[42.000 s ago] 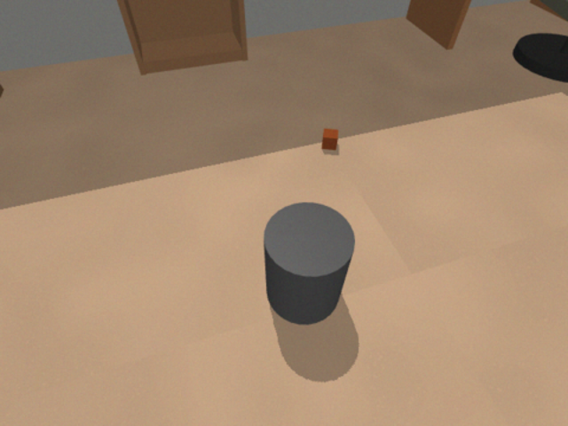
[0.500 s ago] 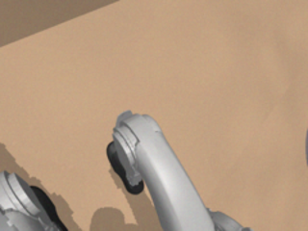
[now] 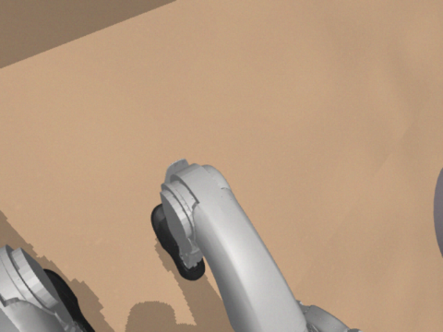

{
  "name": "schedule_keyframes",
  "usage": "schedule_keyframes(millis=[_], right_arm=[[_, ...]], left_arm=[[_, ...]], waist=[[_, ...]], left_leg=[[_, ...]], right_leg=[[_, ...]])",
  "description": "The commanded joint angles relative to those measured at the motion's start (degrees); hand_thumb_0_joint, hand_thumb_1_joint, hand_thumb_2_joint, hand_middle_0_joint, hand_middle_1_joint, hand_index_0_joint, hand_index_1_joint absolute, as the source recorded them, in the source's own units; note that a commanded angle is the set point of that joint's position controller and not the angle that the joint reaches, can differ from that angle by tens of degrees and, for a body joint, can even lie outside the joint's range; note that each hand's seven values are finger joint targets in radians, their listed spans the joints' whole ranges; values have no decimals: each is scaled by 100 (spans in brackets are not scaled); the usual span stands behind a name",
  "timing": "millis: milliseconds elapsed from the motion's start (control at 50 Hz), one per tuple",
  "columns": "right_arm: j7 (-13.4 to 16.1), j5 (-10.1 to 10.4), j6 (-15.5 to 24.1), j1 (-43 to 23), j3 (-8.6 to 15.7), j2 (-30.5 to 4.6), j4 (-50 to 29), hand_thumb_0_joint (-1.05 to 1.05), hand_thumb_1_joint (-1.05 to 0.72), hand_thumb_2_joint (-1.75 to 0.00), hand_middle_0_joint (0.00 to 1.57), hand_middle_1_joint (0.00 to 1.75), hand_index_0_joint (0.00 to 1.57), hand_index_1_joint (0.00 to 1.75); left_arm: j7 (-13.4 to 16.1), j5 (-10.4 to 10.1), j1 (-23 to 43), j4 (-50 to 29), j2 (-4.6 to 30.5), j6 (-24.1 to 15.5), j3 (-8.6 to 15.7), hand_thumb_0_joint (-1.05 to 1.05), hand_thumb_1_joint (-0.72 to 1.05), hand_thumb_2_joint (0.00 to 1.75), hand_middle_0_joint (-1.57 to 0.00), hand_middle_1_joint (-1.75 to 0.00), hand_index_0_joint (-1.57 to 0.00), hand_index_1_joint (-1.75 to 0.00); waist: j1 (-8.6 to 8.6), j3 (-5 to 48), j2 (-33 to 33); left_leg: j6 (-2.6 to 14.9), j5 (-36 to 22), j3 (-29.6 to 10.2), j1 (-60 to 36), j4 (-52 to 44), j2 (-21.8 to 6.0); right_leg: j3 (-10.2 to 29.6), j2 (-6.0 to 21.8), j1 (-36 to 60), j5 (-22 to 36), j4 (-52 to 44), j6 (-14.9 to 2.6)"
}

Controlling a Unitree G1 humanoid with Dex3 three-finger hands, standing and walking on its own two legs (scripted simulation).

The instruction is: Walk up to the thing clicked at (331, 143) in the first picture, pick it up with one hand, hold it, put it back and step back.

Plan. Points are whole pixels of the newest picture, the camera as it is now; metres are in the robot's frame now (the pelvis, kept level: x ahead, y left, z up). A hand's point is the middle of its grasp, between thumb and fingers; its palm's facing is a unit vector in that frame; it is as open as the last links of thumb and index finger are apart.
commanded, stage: open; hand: left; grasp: from above
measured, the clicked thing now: out of the picture +0.45 +0.36 -0.30
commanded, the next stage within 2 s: withdraw in 0.40 s
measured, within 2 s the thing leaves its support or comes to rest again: neither
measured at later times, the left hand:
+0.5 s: hand out of the picture +0.45 +0.35 -0.24, palm faces -0.01 -0.45 -0.89, open 13.6 cm
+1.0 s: hand out of the picture +0.47 +0.40 -0.11, palm faces -0.08 -0.35 -0.93, open 14.0 cm
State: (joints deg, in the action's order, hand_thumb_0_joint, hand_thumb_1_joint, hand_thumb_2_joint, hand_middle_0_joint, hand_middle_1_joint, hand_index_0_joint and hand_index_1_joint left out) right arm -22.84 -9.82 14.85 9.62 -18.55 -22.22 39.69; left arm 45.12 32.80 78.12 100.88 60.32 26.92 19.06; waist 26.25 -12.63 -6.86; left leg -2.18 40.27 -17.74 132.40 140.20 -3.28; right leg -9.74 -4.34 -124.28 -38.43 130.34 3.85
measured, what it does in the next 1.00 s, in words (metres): stands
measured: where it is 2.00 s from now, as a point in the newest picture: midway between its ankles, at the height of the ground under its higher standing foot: (133, 288)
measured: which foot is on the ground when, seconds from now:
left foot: down 0.00-1.00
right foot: down 0.00-1.00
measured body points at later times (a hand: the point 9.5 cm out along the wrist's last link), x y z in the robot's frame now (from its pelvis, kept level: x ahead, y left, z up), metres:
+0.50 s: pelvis +0.00 +0.00 +0.00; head +0.30 +0.11 +0.31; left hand +0.45 +0.37 -0.19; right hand -0.01 -0.24 -0.04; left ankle +0.06 +0.14 -0.30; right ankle +0.12 -0.12 -0.30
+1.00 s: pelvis +0.01 +0.00 +0.02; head +0.25 +0.10 +0.38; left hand +0.47 +0.41 -0.05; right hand +0.03 -0.25 -0.07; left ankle +0.06 +0.14 -0.30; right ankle +0.12 -0.12 -0.30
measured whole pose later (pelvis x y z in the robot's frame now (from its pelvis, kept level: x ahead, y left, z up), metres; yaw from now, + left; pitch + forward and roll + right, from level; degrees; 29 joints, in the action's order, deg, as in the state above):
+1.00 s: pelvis +0.01 +0.00 +0.02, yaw +3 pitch +35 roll -11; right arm -20.0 -5.3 13.2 13.0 -8.4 -18.0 45.7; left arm 24.9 42.3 69.9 80.8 46.6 31.2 8.5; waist 17.1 0.7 1.1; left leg -1.4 40.0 -12.5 131.6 135.5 -3.7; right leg -5.9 -3.1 -125.1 -39.5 128.7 3.3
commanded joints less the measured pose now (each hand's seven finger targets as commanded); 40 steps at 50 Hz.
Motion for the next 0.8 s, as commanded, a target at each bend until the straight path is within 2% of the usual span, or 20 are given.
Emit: schedule_keyframes(millis=[0, 60, 140, 160, 220, 280, 300, 360, 420, 440, 480, 520, 540, 560, 580, 620, 700, 760, 780], right_arm=[[-7, 0, -36, 1387, 509, -2043, 357, 0, -90, -90, 20, 30, 20, 30], [5, 20, -18, 1385, 489, -1983, 402, 0, -90, -90, 20, 30, 20, 30], [0, 7, -7, 1384, 496, -1997, 383, 0, -90, -90, 20, 30, 20, 30], [9, 3, 12, 1363, 511, -2023, 441, 0, -90, -90, 20, 30, 20, 30], [-13, 21, -6, 1415, 491, -2023, 402, 0, -90, -90, 20, 30, 20, 30], [0, 13, -15, 1382, 498, -2006, 345, 0, -90, -90, 20, 30, 20, 30], [4, 15, -16, 1380, 497, -2001, 398, 0, -90, -90, 20, 30, 20, 30], [23, 4, 9, 1349, 498, -2002, 418, 0, -90, -90, 20, 30, 20, 30], [-12, 19, 2, 1411, 467, -1997, 313, 0, -90, -90, 20, 30, 20, 30], [1, -9, 4, 1352, 478, -2017, 416, 0, -90, -90, 20, 30, 20, 30], [-11, 6, -2, 1425, 468, -2029, 358, 0, -90, -90, 20, 30, 20, 30], [26, -20, 31, 1308, 489, -2026, 443, 0, -90, -90, 20, 30, 20, 30], [12, -13, 24, 1398, 467, -2009, 393, 0, -90, -90, 20, 30, 20, 30], [9, -8, 14, 1360, 468, -2010, 343, 0, -90, -90, 20, 30, 20, 30], [24, 10, 14, 1374, 478, -2002, 388, 0, -90, -90, 20, 30, 20, 30], [46, 9, 22, 1308, 492, -1958, 385, 0, -90, -90, 20, 30, 20, 30], [96, 149, -32, 1398, 715, -1850, 340, 0, -90, -90, 20, 30, 20, 30], [120, 282, -71, 1577, 976, -1641, 341, 0, -90, -90, 20, 30, 20, 30], [132, 336, -95, 1542, 1095, -1560, 330, 0, -90, -90, 20, 30, 20, 30]], left_arm=[[234, 93, 1460, -624, 934, -40, -193, 0, -53, 107, -10, -103, -7, -106], [232, 141, 1441, -632, 1014, -43, -160, 0, -55, 109, -10, -104, -6, -107], [211, 106, 1425, -730, 916, -34, -229, 0, -52, 110, -10, -105, -7, -108], [219, 90, 1473, -748, 989, -18, -209, 0, -53, 109, -10, -104, -7, -107], [250, 128, 1403, -617, 979, -14, -137, 0, -53, 107, -9, -104, -7, -107], [214, 155, 1388, -661, 986, -7, -177, 0, -50, 106, -9, -106, -8, -107], [221, 179, 1413, -627, 1009, -14, -170, 0, -50, 105, -8, -106, -7, -107], [233, 152, 1416, -620, 979, -8, -196, 0, -51, 106, -9, -106, -7, -107], [258, 130, 1356, -659, 950, -32, -175, 0, -49, 110, -11, -108, -9, -110], [266, 91, 1428, -569, 935, -28, -164, 0, -50, 110, -10, -107, -8, -110], [278, 120, 1385, -563, 949, -58, -172, 0, -47, 106, -9, -109, -9, -109], [251, 82, 1503, -646, 1063, -56, -149, 0, -52, 97, -6, -101, -8, -98], [249, 158, 1497, -725, 1149, -62, -142, 0, -52, 97, -5, -101, -8, -98], [239, 146, 1510, -801, 1149, -65, -136, 0, -51, 96, -6, -100, -9, -97], [247, 192, 1534, -788, 1206, -58, -94, 0, -51, 96, -6, -100, -9, -97], [170, 292, 1641, -998, 1360, -39, -95, 0, -51, 96, -6, -100, -9, -97], [-43, 606, 1802, -1759, 1401, 62, -77, 0, -52, 96, -7, -98, -8, -96], [-458, 793, 1528, -2632, 1132, 195, -152, 0, -51, 96, -8, -97, -9, -96], [-644, 815, 1384, -2723, 940, 271, -199, 0, -51, 95, -8, -97, -9, -95]], waist=[[395, 3716, 3175], [363, 3695, 3228], [396, 3762, 3224], [384, 3753, 3159], [352, 3795, 3240], [392, 3729, 3265], [358, 3712, 3324], [368, 3698, 3205], [363, 3775, 3270], [383, 3697, 3212], [408, 3757, 3265], [380, 3664, 3220], [383, 3741, 3279], [349, 3831, 3259], [270, 3939, 3352], [224, 4045, 3574], [-62, 4669, 4110], [-414, 5424, 4409], [-551, 5638, 4427]], left_leg=[[178, -1176, 674, -2944, -1317, -198], [168, -1089, 650, -2979, -1333, -188], [188, -1260, 710, -2993, -1265, -187], [205, -1176, 734, -2887, -1258, -172], [151, -1183, 634, -3057, -1342, -221], [152, -1147, 635, -3097, -1355, -204], [145, -1117, 641, -3065, -1382, -208], [174, -1113, 677, -3006, -1302, -207], [159, -1382, 665, -3109, -1298, -221], [153, -1266, 624, -3076, -1323, -228], [159, -1340, 654, -3079, -1315, -218], [182, -1092, 699, -2963, -1327, -196], [195, -1134, 704, -2983, -1308, -176], [186, -1181, 717, -3004, -1312, -189], [160, -1252, 735, -3104, -1332, -213], [143, -1262, 742, -3185, -1418, -200], [68, -1620, 821, -3598, -1515, -230], [66, -2076, 945, -3904, -1559, -193], [67, -2135, 981, -3971, -1590, -180]], right_leg=[[-675, -137, 2217, 1808, -1209, -342], [-687, -103, 2104, 1704, -1217, -350], [-646, -134, 2252, 1880, -1234, -329], [-644, -127, 2315, 1827, -1264, -310], [-698, -124, 2155, 1766, -1217, -368], [-688, -123, 2116, 1750, -1214, -362], [-696, -121, 2110, 1709, -1203, -373], [-668, -129, 2168, 1743, -1252, -339], [-675, -119, 2258, 1947, -1212, -360], [-705, -116, 2151, 1865, -1185, -355], [-690, -119, 2267, 1918, -1223, -357], [-657, -120, 2240, 1729, -1257, -334], [-640, -112, 2269, 1765, -1310, -339], [-629, -119, 2349, 1790, -1292, -340], [-630, -133, 2378, 1838, -1292, -356], [-610, -104, 2400, 1845, -1260, -357], [-567, -119, 2257, 2000, -1275, -424], [-479, -128, 2365, 2274, -1253, -452], [-445, -133, 2315, 2284, -1246, -480]])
